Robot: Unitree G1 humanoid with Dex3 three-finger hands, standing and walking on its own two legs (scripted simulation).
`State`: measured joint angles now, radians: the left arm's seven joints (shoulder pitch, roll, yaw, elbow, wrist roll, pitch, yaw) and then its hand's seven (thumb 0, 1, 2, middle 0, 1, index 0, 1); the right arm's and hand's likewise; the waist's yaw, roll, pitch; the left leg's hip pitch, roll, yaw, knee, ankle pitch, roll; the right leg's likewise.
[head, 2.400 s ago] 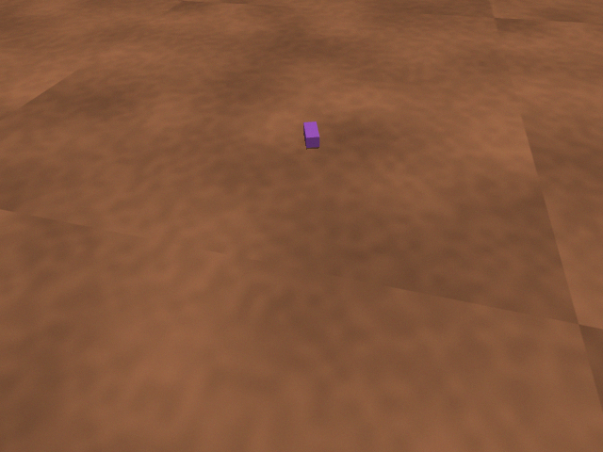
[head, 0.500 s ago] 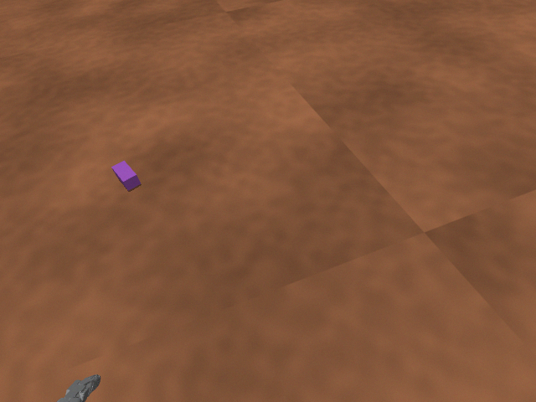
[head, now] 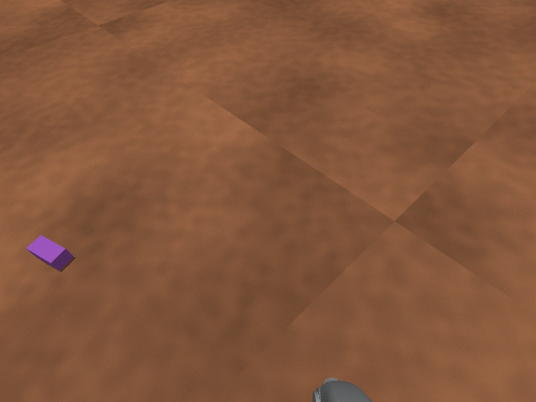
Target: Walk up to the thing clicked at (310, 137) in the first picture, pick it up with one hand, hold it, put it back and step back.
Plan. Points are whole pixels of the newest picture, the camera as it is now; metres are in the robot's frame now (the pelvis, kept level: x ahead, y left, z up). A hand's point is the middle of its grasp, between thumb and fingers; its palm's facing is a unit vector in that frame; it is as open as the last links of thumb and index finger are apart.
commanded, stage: walk up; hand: left
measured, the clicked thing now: (50, 252) +0.95 +0.92 -0.73
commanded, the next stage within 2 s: none
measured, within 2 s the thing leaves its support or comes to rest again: neither
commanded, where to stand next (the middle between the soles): +0.48 +0.94 m, yaw -37 degrees
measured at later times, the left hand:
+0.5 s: hand out of the picture +0.25 +0.55 -0.16, palm faces -0.17 -0.77 -0.62, open 7.3 cm
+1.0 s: hand out of the picture +0.42 +0.66 -0.12, palm faces -0.26 -0.74 -0.62, open 7.3 cm
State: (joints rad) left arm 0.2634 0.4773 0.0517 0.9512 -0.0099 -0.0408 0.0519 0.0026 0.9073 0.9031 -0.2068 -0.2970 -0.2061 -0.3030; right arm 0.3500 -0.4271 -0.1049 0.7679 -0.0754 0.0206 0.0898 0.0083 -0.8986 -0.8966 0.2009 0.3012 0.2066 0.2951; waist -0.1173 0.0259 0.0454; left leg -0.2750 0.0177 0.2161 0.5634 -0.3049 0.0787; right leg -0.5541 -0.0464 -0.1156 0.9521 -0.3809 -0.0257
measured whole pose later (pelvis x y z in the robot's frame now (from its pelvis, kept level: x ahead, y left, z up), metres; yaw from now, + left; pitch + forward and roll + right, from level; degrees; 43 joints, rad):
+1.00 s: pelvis +0.25 +0.38 -0.03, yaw -19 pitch -2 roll -1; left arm 0.32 0.43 0.06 0.81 0.04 -0.07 0.10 0.00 0.90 0.90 -0.21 -0.30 -0.21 -0.30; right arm 0.24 -0.46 -0.10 0.71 -0.07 0.12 0.10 0.01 -0.90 -0.90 0.20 0.30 0.21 0.29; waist -0.02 0.14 0.09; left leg -0.59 0.10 -0.09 1.22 -0.42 -0.01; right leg -0.46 -0.07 -0.04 0.79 -0.31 -0.02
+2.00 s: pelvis +0.39 +0.84 -0.04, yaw -30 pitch -2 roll -2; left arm 0.27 0.47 0.07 0.87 -0.02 -0.05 0.11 0.00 0.91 0.90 -0.21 -0.30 -0.21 -0.30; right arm 0.26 -0.41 -0.08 0.67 -0.07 0.10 0.06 0.01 -0.90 -0.90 0.20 0.30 0.21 0.30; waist -0.06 0.07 0.16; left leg -0.45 0.03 0.04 0.92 -0.44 0.04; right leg -0.58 0.03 -0.09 1.12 -0.51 -0.04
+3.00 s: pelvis +0.45 +1.01 -0.01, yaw -41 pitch -3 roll +0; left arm 0.10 0.37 0.06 0.88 0.01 -0.01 -0.03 0.00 0.91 0.90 -0.21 -0.30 -0.21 -0.30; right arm 0.30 -0.43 -0.03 0.92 0.01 -0.03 -0.03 0.01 -0.90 -0.90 0.20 0.30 0.21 0.29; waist -0.04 -0.02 0.16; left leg -0.38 0.04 -0.02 1.14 -0.54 0.02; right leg -0.34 -0.01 -0.01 0.71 -0.32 -0.04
